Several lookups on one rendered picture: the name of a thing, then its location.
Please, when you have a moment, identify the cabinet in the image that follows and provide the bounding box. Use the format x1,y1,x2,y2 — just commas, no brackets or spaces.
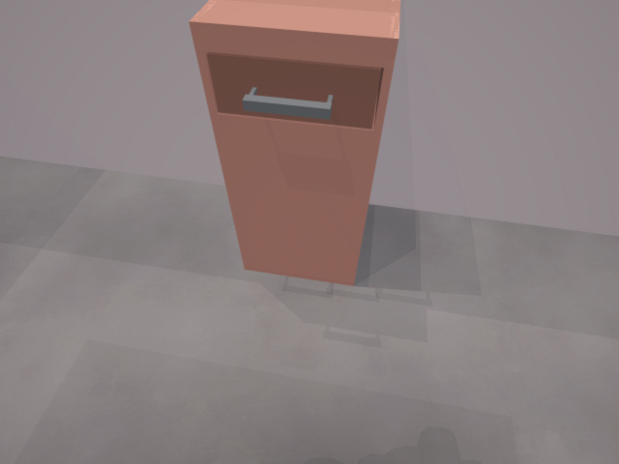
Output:
189,0,400,286

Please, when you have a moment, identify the drawer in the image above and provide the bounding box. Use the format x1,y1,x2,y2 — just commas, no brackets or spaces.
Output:
207,52,381,129

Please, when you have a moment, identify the handle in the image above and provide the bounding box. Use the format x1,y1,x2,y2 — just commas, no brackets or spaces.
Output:
243,87,333,120

